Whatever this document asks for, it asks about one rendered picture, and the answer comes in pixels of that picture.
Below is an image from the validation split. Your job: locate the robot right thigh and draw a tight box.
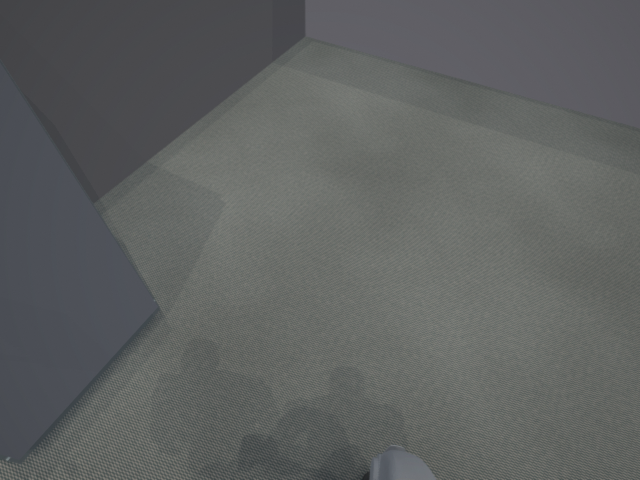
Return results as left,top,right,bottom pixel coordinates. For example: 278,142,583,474
369,450,436,480

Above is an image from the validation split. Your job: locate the fridge door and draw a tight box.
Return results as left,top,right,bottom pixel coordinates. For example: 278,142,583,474
0,63,158,460

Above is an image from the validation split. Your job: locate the right robot shin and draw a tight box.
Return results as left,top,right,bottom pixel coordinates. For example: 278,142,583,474
384,445,406,452

